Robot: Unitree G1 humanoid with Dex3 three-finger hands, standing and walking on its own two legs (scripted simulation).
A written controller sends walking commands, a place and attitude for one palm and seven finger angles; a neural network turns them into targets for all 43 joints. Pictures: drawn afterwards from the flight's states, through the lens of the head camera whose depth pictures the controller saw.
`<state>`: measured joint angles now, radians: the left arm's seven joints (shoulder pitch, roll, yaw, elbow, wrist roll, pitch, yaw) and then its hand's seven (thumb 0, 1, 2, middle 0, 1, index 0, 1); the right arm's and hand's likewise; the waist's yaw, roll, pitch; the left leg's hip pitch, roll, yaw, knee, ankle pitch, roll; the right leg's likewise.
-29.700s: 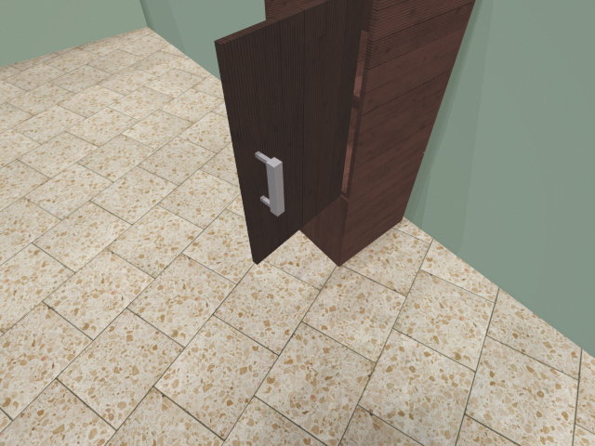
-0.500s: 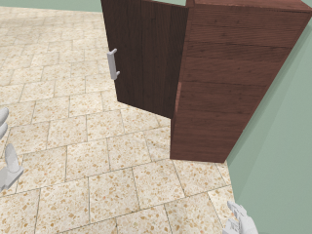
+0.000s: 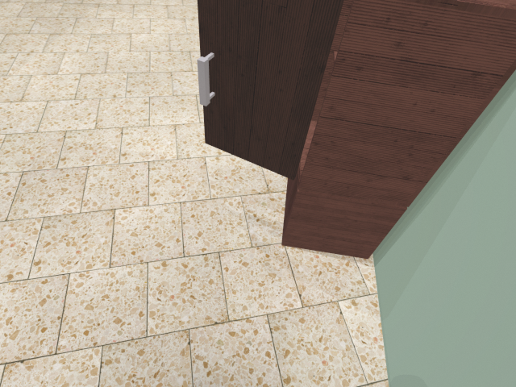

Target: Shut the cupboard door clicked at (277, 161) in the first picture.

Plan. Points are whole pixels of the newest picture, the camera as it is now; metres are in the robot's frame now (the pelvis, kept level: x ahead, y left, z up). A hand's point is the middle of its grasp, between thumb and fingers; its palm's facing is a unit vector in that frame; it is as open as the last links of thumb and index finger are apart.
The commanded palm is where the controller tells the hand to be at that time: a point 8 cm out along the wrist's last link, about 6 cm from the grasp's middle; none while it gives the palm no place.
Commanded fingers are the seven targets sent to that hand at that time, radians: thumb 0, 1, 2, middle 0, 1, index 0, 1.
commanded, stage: let the arm hang, fingers relaxed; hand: left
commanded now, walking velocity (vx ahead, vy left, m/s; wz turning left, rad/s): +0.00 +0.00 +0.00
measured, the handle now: (207, 79) +0.92 +0.19 -0.05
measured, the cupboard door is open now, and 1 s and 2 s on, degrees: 71 71 71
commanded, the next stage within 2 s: look to check the result in 0.70 s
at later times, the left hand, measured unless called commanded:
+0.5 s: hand out of the picture -0.02 +0.16 -0.17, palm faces -0.02 -0.99 -0.14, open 7.3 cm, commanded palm none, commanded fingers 0.00 0.90 0.90 -0.20 -0.30 -0.20 -0.30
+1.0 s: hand out of the picture -0.01 +0.17 -0.17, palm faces -0.02 -0.98 -0.18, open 7.3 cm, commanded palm none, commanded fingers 0.00 0.90 0.90 -0.20 -0.30 -0.20 -0.30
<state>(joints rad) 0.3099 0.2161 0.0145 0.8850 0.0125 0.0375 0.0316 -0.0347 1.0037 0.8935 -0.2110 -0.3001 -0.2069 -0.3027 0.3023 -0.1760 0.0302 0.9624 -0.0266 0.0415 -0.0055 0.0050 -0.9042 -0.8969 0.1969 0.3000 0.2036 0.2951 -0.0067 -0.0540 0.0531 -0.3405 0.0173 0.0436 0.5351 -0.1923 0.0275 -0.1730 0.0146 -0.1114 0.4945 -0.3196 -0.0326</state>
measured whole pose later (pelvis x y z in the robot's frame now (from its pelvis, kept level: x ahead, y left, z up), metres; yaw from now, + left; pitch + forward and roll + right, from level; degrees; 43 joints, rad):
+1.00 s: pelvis +0.02 +0.01 +0.01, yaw -3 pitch -1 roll +0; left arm 0.36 0.12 0.00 1.16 0.01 -0.01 0.05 0.00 0.91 0.90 -0.20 -0.30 -0.20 -0.30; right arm 0.31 -0.11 0.00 1.14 -0.01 0.00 -0.04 0.00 -0.91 -0.90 0.20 0.30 0.20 0.29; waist -0.01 0.00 0.02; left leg -0.23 0.00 0.10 0.41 -0.17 0.04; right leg -0.09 -0.01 -0.05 0.39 -0.29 -0.01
